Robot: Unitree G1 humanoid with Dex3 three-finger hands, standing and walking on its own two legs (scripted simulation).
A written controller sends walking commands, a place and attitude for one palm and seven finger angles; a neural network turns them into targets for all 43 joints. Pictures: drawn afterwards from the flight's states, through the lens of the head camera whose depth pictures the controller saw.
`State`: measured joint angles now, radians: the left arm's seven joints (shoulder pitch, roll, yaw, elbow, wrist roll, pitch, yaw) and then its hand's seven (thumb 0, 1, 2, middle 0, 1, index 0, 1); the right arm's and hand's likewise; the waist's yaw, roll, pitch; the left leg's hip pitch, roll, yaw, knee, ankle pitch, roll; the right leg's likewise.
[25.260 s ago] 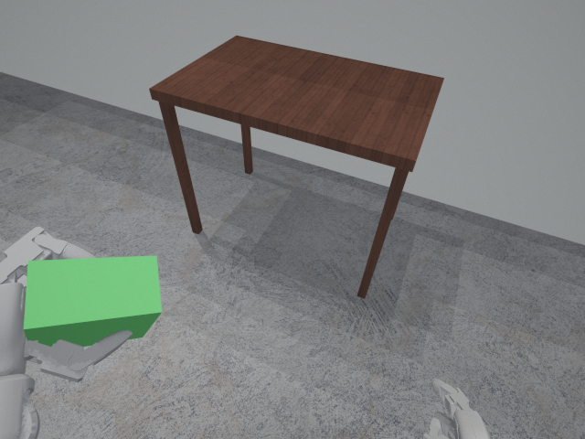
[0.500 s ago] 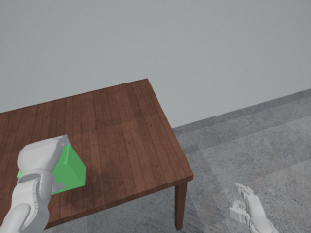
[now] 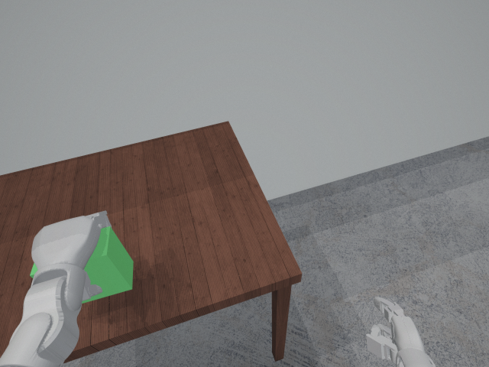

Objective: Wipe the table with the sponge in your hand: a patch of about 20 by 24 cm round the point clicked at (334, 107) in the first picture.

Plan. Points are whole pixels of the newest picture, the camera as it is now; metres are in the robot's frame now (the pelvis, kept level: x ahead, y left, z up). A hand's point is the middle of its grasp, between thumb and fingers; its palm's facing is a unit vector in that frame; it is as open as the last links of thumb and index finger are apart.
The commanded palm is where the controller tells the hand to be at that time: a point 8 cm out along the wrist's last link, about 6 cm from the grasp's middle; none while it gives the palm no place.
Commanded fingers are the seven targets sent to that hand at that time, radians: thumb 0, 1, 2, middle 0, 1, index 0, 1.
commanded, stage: move the sponge above the wiping area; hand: left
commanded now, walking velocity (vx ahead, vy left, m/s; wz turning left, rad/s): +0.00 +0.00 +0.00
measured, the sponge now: (92, 272) +0.24 +0.31 +0.02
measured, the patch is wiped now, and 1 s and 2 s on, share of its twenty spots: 0.00 0.00 0.00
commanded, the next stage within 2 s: lower the sponge onto the table in 0.34 s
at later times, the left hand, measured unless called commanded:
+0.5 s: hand (80, 261) +0.24 +0.31 +0.06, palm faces -0.04 -0.07 -1.00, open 10.1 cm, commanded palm +0.22 +0.31 +0.12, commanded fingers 0.00 0.10 1.30 -1.20 -1.60 -1.20 -1.60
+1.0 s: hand (77, 271) +0.23 +0.32 +0.04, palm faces -0.09 -0.09 -0.99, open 10.1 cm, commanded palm +0.21 +0.32 +0.11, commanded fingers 0.00 0.10 1.30 -1.20 -1.60 -1.20 -1.60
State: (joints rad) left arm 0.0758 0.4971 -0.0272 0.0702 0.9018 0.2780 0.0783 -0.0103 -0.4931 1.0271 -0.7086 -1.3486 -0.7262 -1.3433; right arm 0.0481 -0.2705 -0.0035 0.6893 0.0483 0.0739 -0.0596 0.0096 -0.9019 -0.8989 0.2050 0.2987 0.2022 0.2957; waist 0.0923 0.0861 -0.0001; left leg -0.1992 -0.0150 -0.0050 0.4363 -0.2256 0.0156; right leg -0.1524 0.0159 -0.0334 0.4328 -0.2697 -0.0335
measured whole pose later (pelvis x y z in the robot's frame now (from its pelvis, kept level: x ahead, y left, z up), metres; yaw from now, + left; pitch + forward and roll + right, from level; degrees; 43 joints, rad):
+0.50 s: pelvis +0.01 +0.00 +0.00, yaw +0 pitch +0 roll +0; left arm 0.15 0.50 -0.01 -0.01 0.89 0.29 0.07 -0.01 -0.49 1.03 -0.71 -1.35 -0.73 -1.34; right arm 0.05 -0.28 -0.01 0.67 0.05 0.09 -0.05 0.01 -0.90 -0.90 0.20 0.30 0.20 0.30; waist 0.10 0.09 -0.01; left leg -0.19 -0.02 -0.01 0.44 -0.24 0.02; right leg -0.14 0.01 -0.03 0.43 -0.28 -0.03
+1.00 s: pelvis +0.00 +0.01 +0.00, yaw +0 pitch +0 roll +0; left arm 0.14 0.50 0.00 0.06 0.89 0.25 0.06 -0.01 -0.49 1.03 -0.71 -1.35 -0.73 -1.34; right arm 0.05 -0.28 -0.01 0.68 0.04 0.09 -0.05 0.01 -0.90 -0.90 0.21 0.30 0.20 0.30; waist 0.10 0.08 0.00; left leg -0.21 -0.02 0.00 0.45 -0.23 0.02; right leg -0.15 0.01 -0.03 0.43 -0.27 -0.03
